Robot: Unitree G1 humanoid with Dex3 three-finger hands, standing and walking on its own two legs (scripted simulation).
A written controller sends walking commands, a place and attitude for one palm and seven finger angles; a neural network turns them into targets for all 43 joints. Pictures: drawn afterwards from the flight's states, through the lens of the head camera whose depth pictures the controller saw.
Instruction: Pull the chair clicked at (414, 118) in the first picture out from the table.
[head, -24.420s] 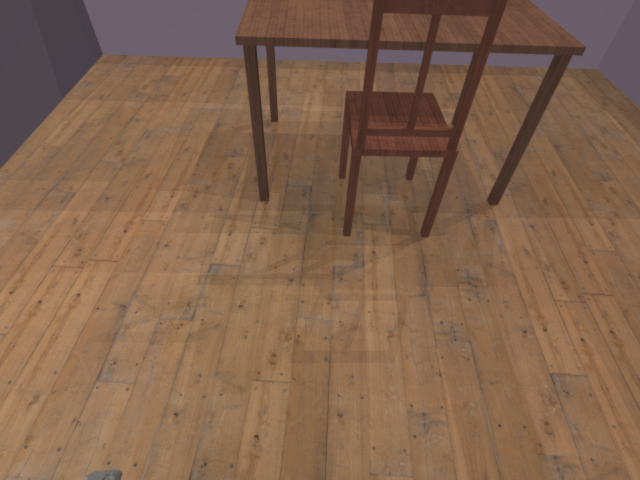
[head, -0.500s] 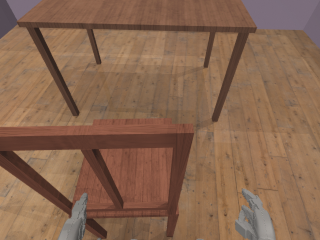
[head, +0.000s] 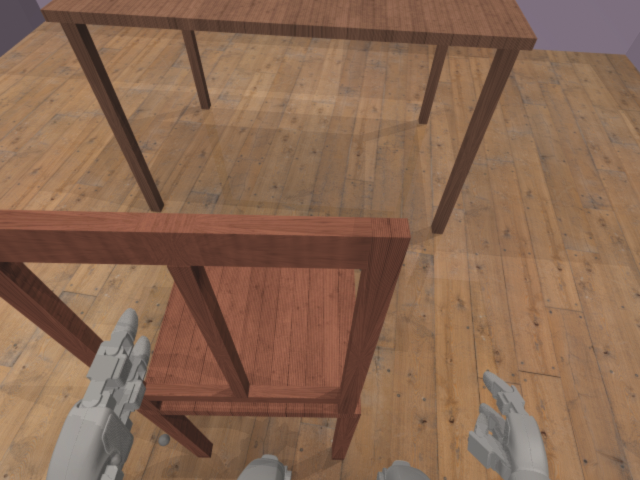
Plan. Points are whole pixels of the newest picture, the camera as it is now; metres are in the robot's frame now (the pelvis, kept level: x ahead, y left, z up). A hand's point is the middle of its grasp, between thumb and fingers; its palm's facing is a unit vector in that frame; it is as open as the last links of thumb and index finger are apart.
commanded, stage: draw the hand back to the body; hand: left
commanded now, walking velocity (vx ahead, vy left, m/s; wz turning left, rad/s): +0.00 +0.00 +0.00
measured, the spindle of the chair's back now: (221, 344) +0.27 +0.14 +0.03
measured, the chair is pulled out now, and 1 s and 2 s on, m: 0.60 0.59 0.60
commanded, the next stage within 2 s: step back with the hand held close in 1.28 s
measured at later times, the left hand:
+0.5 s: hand (87, 405) +0.17 +0.21 +0.13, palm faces +0.20 -0.89 -0.40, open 14.9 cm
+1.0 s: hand (29, 359) +0.19 +0.25 +0.18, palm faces +0.37 -0.77 -0.52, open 7.4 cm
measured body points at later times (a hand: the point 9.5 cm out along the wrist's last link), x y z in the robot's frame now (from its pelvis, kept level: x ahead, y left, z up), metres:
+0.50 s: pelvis +0.02 +0.00 +0.06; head +0.01 -0.02 +0.51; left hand +0.15 +0.26 +0.16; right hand +0.21 -0.22 -0.01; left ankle +0.00 +0.13 -0.65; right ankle +0.02 -0.14 -0.65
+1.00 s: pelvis +0.03 -0.03 +0.08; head +0.02 -0.06 +0.53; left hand +0.17 +0.28 +0.21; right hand +0.24 -0.24 +0.00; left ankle +0.00 +0.13 -0.65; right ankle +0.02 -0.14 -0.65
